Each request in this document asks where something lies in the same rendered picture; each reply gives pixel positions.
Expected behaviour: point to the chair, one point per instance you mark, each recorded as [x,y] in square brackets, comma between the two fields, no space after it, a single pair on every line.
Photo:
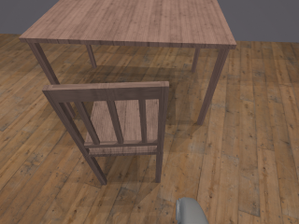
[128,119]

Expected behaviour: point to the table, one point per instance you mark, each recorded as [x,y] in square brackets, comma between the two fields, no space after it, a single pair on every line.
[190,24]

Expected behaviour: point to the robot right thigh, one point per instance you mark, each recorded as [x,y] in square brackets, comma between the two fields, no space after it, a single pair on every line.
[189,211]

